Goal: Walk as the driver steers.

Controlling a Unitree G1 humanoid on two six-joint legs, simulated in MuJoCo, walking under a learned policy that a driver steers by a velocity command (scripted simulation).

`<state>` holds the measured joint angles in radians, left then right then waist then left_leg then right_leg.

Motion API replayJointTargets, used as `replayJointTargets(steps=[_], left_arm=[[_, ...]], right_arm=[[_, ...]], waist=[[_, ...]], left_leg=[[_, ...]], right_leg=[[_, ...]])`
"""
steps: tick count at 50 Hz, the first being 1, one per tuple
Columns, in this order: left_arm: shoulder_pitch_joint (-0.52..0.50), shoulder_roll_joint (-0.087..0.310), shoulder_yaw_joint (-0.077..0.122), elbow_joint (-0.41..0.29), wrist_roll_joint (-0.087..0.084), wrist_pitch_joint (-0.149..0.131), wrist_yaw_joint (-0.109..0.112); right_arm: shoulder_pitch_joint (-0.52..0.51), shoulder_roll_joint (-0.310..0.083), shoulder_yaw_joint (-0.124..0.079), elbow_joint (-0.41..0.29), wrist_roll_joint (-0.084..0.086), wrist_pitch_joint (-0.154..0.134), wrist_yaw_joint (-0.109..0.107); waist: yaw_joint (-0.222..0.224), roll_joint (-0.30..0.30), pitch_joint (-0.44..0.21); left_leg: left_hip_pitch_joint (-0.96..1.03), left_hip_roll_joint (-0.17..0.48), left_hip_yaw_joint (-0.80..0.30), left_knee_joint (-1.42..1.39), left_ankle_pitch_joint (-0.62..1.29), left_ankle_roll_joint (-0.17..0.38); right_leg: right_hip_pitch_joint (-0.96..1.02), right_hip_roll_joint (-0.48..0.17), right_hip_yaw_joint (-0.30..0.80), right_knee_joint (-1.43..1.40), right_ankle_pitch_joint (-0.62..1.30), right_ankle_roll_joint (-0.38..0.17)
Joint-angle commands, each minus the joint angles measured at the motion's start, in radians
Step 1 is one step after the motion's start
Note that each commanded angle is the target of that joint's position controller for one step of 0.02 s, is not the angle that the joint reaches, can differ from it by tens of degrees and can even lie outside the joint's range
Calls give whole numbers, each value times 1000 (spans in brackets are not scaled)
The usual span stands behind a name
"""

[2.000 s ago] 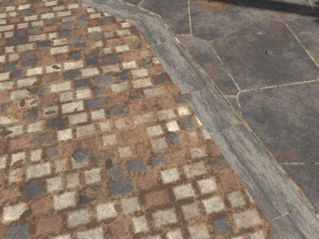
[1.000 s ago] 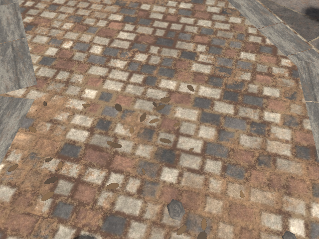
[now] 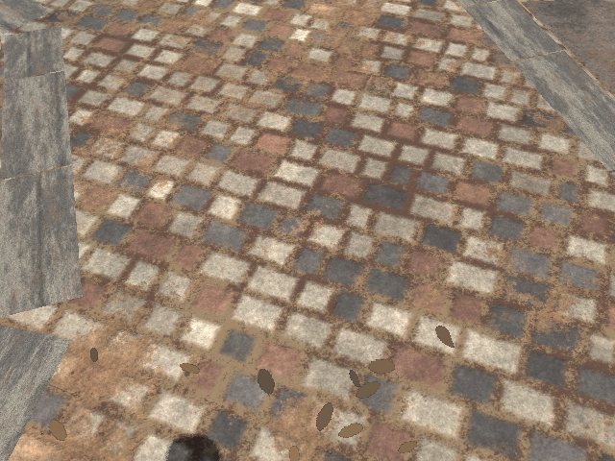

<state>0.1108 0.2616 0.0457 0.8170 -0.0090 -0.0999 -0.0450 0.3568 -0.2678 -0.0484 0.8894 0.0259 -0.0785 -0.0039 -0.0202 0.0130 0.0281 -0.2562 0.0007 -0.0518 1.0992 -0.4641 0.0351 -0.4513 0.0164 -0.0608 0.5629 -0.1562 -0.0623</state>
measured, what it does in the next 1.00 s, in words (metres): walks ahead: left foot, then right foot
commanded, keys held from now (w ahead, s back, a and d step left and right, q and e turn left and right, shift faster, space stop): w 0.38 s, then no key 0.10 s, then e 0.52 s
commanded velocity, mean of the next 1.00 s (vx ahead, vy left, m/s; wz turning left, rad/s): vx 0.30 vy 0.00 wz -0.18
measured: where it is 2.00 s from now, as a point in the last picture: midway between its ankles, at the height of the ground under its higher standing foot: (366, 420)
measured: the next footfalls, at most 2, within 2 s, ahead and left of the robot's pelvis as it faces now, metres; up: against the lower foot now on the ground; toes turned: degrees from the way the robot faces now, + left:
left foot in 0.46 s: +0.44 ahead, +0.15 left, +0.00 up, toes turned +2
right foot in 1.00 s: +0.40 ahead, -0.10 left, +0.00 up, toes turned -19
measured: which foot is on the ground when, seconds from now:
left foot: up 0.00-0.44, down 0.46-1.00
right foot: down 0.00-0.48, up 0.50-0.98, down 1.00-1.00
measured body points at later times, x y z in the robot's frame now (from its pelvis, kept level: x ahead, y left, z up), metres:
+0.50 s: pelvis +0.27 +0.04 +0.00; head +0.31 +0.05 +0.44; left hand +0.25 +0.32 -0.14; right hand +0.49 -0.19 -0.09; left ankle +0.40 +0.14 -0.73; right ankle +0.09 -0.09 -0.70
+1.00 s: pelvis +0.37 +0.03 +0.01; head +0.40 +0.00 +0.46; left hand +0.57 +0.27 -0.09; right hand +0.44 -0.28 -0.12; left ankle +0.40 +0.14 -0.73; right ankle +0.36 -0.08 -0.72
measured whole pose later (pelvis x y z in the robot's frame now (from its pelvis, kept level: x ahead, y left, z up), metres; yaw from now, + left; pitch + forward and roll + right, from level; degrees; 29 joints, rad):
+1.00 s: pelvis +0.37 +0.03 +0.01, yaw -14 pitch +2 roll +2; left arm 0.14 0.27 0.09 0.76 -0.01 0.05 -0.01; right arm 0.10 -0.29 -0.07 0.86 0.01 0.00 -0.04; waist 0.01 0.01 0.04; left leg -0.23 0.08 0.27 0.46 -0.24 0.00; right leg -0.34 -0.06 -0.05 0.59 -0.23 -0.01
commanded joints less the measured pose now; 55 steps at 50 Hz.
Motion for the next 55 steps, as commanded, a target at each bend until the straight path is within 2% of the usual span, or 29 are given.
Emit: replayJointTargets(steps=[1,2,3,5,7,13,17,20,21,22,23,24,25,26,27,28,29,30,33,36,40,46,49,50,51,52,53,54,55], left_arm=[[117,115,29,-15,8,-5,5],[100,94,23,-14,20,-10,5],[97,87,22,-9,20,-13,3],[116,105,26,9,13,-21,8],[145,128,32,26,11,-19,20],[228,148,32,62,-1,1,41],[294,157,34,97,-7,18,43],[283,167,40,110,-9,35,51],[265,175,42,108,-6,40,54],[237,182,43,102,-7,46,58],[232,163,35,95,-3,49,60],[237,119,17,63,21,45,63],[432,-12,-22,99,17,31,48],[401,115,9,130,-8,23,46],[293,150,22,94,-35,24,48],[236,134,21,82,-31,32,58],[216,129,29,82,-19,48,67],[241,112,32,86,-17,70,70],[264,79,39,67,-9,114,84],[200,86,49,20,-2,133,87],[109,83,54,-33,-2,141,73],[27,87,61,-103,-6,148,43],[78,88,67,-105,-7,147,28],[114,127,82,-98,-1,144,35],[167,237,112,-99,4,141,55],[168,317,121,-116,24,134,61],[186,259,107,-123,33,112,51],[146,243,101,-126,29,95,50],[89,224,99,-135,11,88,56]], right_arm=[[-73,-125,-29,-104,-7,-38,-8],[-51,-113,-32,-102,-11,-26,-8],[-29,-94,-31,-94,-10,-14,-9],[-31,-70,-28,-94,-12,4,-11],[-99,-68,-27,-117,-21,10,-14],[-293,-34,-14,-162,-18,-5,3],[-403,-35,-8,-200,-8,-16,26],[-412,-54,-11,-218,-10,-26,44],[-367,-72,-19,-207,-16,-29,46],[-270,-97,-33,-178,-25,-34,45],[-131,-142,-53,-133,-35,-37,39],[21,-215,-66,-104,-60,-37,28],[29,-251,-67,-95,-57,-28,31],[41,-167,-51,-107,-41,-17,32],[-47,-134,-38,-119,-35,-15,27],[-126,-109,-29,-124,-36,-16,23],[-178,-80,-21,-124,-37,-17,22],[-208,-69,-18,-117,-50,-20,22],[-261,-96,-25,-109,-63,-22,13],[-261,-121,-34,-96,-53,-3,-14],[-271,-141,-41,-84,-46,26,-38],[-248,-181,-58,-69,-27,70,-36],[-266,-186,-64,-66,-2,84,-37],[-211,-162,-61,-43,-3,85,-33],[-220,-113,-49,-61,-35,81,-26],[-279,-78,-36,-121,-59,74,-23],[-341,-122,-48,-123,-50,71,-19],[-348,-130,-53,-123,-22,72,-18],[-328,-124,-55,-104,-18,74,-27]], waist=[[60,-49,-100],[27,-77,-94],[12,-88,-91],[1,-83,-63],[11,-65,-30],[76,-65,13],[113,-68,49],[86,-83,50],[58,-99,17],[1,-110,-47],[-59,-87,-143],[-94,42,-303],[-14,296,-455],[-70,148,-485],[-56,118,-322],[-23,48,-236],[3,37,-171],[39,69,-153],[77,98,-121],[63,89,-109],[32,81,-79],[1,89,-76],[47,92,-97],[53,42,-110],[47,-164,-136],[41,-355,-148],[93,-190,-219],[68,-150,-189],[39,-104,-166]], left_leg=[[-438,109,-35,137,138,18],[-371,135,-44,103,176,19],[-338,142,-40,75,193,14],[-345,151,-25,18,221,-3],[-412,159,-17,-69,300,-25],[-421,120,31,-413,562,-35],[-438,91,47,-530,539,-23],[-407,70,46,-590,447,14],[-329,43,62,-605,427,28],[-185,5,91,-633,456,49],[26,4,96,-655,598,78],[346,202,-103,-582,952,142],[674,461,-468,-591,1126,336],[607,423,-463,-631,1025,305],[476,382,-301,-655,1012,258],[337,335,-212,-693,985,223],[215,307,-148,-735,947,206],[107,284,-92,-777,919,192],[-15,278,6,-845,868,220],[8,295,48,-886,676,220],[40,301,91,-917,458,207],[169,350,115,-823,525,186],[179,331,158,-691,571,110],[134,280,196,-590,507,44],[-70,178,279,-330,297,-42],[-384,18,231,-85,-205,-117],[-414,19,59,72,-226,-110],[-438,32,27,101,-140,-92],[-449,47,10,75,-58,-85]], right_leg=[[422,-295,433,-314,32,-176],[353,-266,376,-339,85,-168],[319,-248,338,-367,106,-171],[278,-239,274,-407,166,-184],[285,-238,234,-432,217,-189],[347,-194,127,-446,211,-137],[453,-238,133,-408,200,-139],[529,-272,139,-328,335,-115],[539,-264,132,-267,480,-97],[533,-234,109,-156,655,-72],[476,-172,75,18,691,-32],[261,-99,39,319,345,17],[-92,70,87,666,-502,74],[-117,36,235,754,-519,70],[-183,-10,207,746,-465,66],[-170,-58,175,687,-394,75],[-134,-85,164,636,-345,84],[-42,-105,163,602,-299,89],[9,-90,124,555,-227,110],[-46,-115,121,469,-136,115],[-56,-128,90,342,-78,111],[-26,-96,16,178,-184,85],[110,-51,-31,-52,-57,33],[214,-43,11,-154,101,-4],[391,-205,247,-180,483,-76],[513,-412,547,-172,733,-285],[507,-399,517,-181,690,-323],[485,-342,423,-187,623,-271],[458,-289,367,-185,535,-213]])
